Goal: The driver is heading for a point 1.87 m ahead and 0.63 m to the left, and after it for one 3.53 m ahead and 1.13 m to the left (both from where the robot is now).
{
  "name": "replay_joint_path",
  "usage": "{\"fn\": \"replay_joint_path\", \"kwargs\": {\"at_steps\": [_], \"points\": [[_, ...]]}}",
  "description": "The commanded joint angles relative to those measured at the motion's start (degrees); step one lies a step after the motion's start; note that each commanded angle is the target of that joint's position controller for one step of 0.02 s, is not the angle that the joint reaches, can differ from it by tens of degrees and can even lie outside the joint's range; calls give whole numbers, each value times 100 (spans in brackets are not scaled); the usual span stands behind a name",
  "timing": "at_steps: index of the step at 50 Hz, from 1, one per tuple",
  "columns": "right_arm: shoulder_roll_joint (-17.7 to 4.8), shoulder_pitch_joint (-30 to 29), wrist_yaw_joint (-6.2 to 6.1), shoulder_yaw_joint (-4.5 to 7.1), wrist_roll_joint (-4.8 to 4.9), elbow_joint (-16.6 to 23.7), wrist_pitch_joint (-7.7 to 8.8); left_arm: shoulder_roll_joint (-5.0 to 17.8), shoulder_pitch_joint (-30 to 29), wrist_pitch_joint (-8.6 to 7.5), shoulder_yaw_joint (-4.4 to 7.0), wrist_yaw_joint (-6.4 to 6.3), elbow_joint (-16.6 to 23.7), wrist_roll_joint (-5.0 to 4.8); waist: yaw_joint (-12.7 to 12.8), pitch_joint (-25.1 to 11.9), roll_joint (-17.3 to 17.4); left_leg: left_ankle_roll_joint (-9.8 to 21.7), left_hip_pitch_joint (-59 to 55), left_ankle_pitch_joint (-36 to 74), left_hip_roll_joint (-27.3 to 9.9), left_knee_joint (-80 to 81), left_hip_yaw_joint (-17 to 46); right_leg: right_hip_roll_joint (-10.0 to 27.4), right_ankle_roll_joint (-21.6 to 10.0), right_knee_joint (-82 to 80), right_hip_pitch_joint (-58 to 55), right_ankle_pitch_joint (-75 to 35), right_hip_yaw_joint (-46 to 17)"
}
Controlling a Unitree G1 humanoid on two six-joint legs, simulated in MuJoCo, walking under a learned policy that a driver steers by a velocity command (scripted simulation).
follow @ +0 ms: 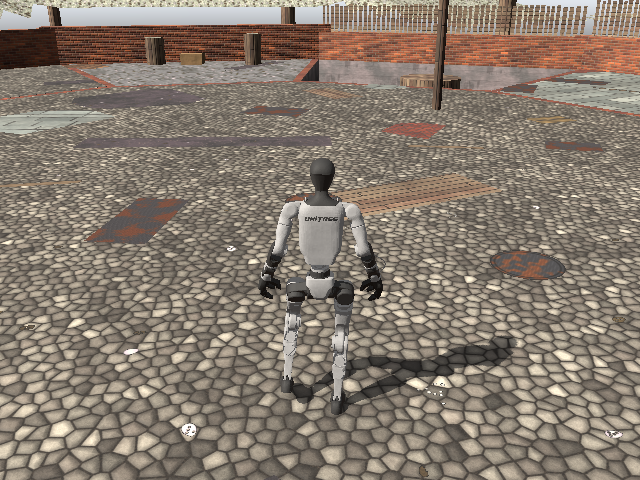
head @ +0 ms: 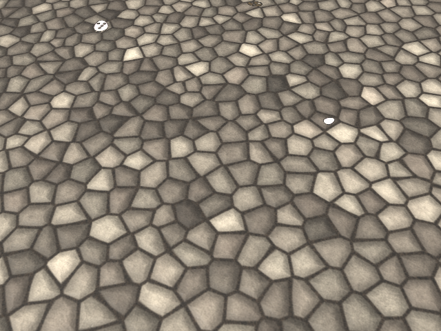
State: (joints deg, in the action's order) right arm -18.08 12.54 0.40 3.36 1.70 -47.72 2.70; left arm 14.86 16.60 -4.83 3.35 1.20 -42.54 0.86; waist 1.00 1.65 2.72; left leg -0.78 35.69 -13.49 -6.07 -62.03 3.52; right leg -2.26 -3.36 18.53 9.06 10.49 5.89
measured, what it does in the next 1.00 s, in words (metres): walks ahead, turning left: left foot, then right foot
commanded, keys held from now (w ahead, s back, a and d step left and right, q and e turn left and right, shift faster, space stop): q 0.88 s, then no key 0.12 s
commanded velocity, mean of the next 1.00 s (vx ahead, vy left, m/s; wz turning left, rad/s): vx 0.11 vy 0.00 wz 0.51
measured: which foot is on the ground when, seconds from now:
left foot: up 0.00-0.24, down 0.26-0.74, up 0.76-1.00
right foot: down 0.00-0.26, up 0.28-0.70, down 0.72-1.00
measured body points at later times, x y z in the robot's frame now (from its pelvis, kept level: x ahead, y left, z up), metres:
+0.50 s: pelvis +0.18 +0.04 -0.01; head +0.23 +0.07 +0.43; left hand +0.28 +0.35 -0.12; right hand +0.39 -0.20 -0.10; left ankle +0.25 +0.13 -0.75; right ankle +0.25 -0.12 -0.68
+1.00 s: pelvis +0.24 +0.00 +0.00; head +0.28 +0.01 +0.44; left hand +0.20 +0.31 -0.10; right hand +0.52 -0.15 -0.11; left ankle +0.15 +0.12 -0.68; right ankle +0.31 -0.10 -0.75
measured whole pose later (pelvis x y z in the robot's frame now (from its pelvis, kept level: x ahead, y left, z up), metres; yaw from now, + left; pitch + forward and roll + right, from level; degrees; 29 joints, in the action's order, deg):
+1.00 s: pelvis +0.24 +0.00 +0.00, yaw +34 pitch +1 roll +1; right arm -18.8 10.9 -1.0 5.4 0.9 -36.2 -4.3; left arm 14.7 9.4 0.6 3.2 -2.0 -40.7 0.7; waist 1.1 2.8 1.6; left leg -5.5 27.3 -24.2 1.0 -55.4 3.7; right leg 2.9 -0.1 26.3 14.4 13.2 1.9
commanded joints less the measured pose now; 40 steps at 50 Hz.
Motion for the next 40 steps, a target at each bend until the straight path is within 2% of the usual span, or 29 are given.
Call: {"fn": "replay_joint_path", "kwargs": {"at_steps": [1, 3, 5, 8, 10, 11, 12, 13, 14, 15, 16, 17, 18, 19, 20, 22, 25, 29, 33, 35, 36, 37, 38, 39, 40], "points": [[-191, 132, -13, 61, -64, 284, -22, 699, -425, -166, 185, -88, 281, 53, -211, 73, -610, -107, 226, 860, -89, 641, 265, 1539, -825, -1018, 20, -2311, -516], [-78, -160, 64, 12, -123, 394, 26, 799, -552, -127, 201, -160, 257, 37, -141, 118, -624, -90, -202, 1593, 40, 1619, -91, 1309, -640, -917, 171, -2829, 84], [9, -577, 161, -29, -161, 593, 44, 914, -365, -68, 230, -238, 148, -6, 57, 78, -578, -55, -396, 2023, 156, 2197, -348, 1383, -593, -777, -10, -3112, 249], [-155, -678, 294, 37, -145, 821, 5, 1060, -308, 86, 293, -310, 31, -127, 39, -46, -675, 120, -350, 1603, 235, 2588, -406, 1645, -491, -296, -672, -3382, 269], [-359, -439, 356, 136, -182, 885, -18, 1159, -448, 204, 342, -377, 54, -215, -146, -224, -767, 310, -618, 976, 445, 2682, -596, 1719, -368, 377, -932, -4113, 278], [-494, -48, 364, 215, -184, 824, -21, 1181, -536, 264, 358, -412, 82, -243, -352, -417, -753, 428, -1067, 835, 632, 2838, -718, 1644, -262, 1012, -918, -4426, 322], [-732, 575, 316, 349, -185, 680, -6, 1090, -575, 311, 326, -426, 114, -250, -657, -739, -523, 609, -1901, 1299, 873, 3328, -763, 1335, -44, 2068, -732, -4147, 455], [-1239, 895, 172, 490, -190, 705, -13, 920, -251, 287, 247, -404, 178, -85, -709, -1154, 370, 955, -3179, 3799, 171, 3421, 334, 872, 366, 3685, 310, -2167, 511], [-1641, 609, 84, 494, -252, 893, -43, 309, 490, 243, 62, -300, 262, 209, 3, -1775, 1461, 2129, -4774, 6212, -1193, 2989, 2521, -199, 792, 5751, 2263, 3079, -1], [-1369, 617, 133, 428, -270, 1105, -49, 700, 431, 184, 74, -197, 206, 13, -357, -2829, 799, 2579, -4999, 4736, -1495, 3590, 3400, -198, 729, 6390, 2546, 3060, -1219], [-1080, 250, 148, 379, -209, 1221, -53, 957, -153, 197, 145, -180, 317, -184, -438, -2195, 263, 2316, -4503, 3527, -1200, 3847, 2828, 46, 610, 6273, 2889, 2519, -1273], [-834, -33, 113, 316, -86, 1224, -87, 921, -467, 241, 145, -241, 367, -149, -326, -1509, -160, 1968, -3790, 2556, -913, 4023, 2383, 253, 588, 5855, 3039, 2036, -1180], [-661, -244, 64, 256, -44, 1262, -139, 926, -607, 313, 162, -318, 346, -70, -214, -1078, -263, 1761, -3054, 2006, -715, 4205, 2107, 409, 599, 5429, 2897, 1742, -1174], [-636, -363, 22, 246, -103, 1306, -178, 953, -583, 387, 187, -348, 378, -45, -56, -896, -76, 1652, -2464, 1704, -546, 4351, 1970, 452, 591, 5082, 2535, 1549, -1196], [-666, -424, -2, 258, -178, 1359, -205, 904, -524, 431, 188, -355, 379, -29, 19, -829, 98, 1590, -2130, 1683, -405, 4433, 1869, 390, 606, 4833, 2277, 1433, -1135], [-772, -400, -66, 307, -220, 1395, -228, 724, -429, 440, 145, -381, 331, -11, 46, -890, 227, 1563, -1940, 2051, -263, 4403, 1662, 294, 691, 4246, 2084, 1315, -1062], [-897, -334, -186, 361, -153, 1431, -308, 655, -588, 457, 115, -406, 337, -15, -40, -1083, 228, 1479, -2004, 1530, -184, 4331, 1743, 238, 831, 3616, 2041, 955, -1151], [-875, -425, -243, 367, -144, 1526, -433, 663, -866, 443, 121, -371, 405, -58, -157, -889, 484, 1289, -1809, 63, -2, 4402, 2038, 153, 858, 2886, 1863, 659, -1220], [-833, -344, -213, 369, -135, 1568, -506, 718, -915, 303, 151, -287, 439, -107, -244, -852, 674, 1233, -2110, 320, -29, 4157, 2496, 42, 725, 1983, 1509, 832, -1226], [-793, -452, -217, 354, -72, 1613, -552, 735, -635, 241, 192, -229, 354, -126, -40, -837, 688, 1076, -2090, 617, 118, 3879, 2576, 16, 570, 902, 908, 358, -1111], [-694, -401, -227, 324, -39, 1625, -568, 878, -465, 226, 253, -223, 302, -92, 28, -839, 539, 865, -1821, 360, 342, 3607, 2430, 316, 435, 325, 359, -109, -1226], [-393, -125, -214, 247, -75, 1629, -571, 1278, -423, 259, 339, -250, 356, 15, -150, -949, -489, 527, -1185, -1078, 858, 2527, 1726, 1527, -18, 38, -252, -439, -2216], [-563, -277, -197, 311, -31, 1848, -504, 1583, -521, 322, 404, -243, 328, 214, -249, -530, -2102, 202, -98, -2189, 1642, 1365, 539, 2368, -937, -260, 3, -1384, -3524], [-1014, -108, -176, 450, -158, 1721, -446, 1255, -772, 306, 337, -260, 503, 208, -239, -545, -1606, -27, -35, -2087, 1207, 154, 665, 2576, -1191, -146, 112, -1676, -3489], [-1102, 18, -160, 511, -104, 1552, -471, 972, -1015, 314, 262, -298, 584, 127, -310, -526, -1175, -123, -54, -1724, 1140, -298, 604, 2243, -974, 19, 132, -1749, -2837]]}}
